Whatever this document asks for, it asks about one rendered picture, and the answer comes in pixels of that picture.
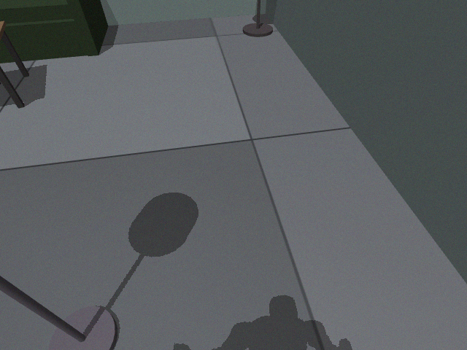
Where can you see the sofa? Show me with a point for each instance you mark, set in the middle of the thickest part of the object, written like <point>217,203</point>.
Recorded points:
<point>47,29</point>

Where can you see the floor lamp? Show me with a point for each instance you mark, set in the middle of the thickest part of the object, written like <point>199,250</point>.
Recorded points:
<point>89,328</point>
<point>257,29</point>

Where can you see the coffee table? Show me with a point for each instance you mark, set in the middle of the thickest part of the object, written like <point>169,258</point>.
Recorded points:
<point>3,78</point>

